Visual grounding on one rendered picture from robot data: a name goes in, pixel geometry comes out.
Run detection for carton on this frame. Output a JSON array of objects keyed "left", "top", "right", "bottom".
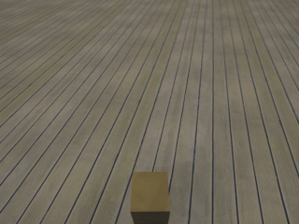
[{"left": 130, "top": 172, "right": 170, "bottom": 224}]

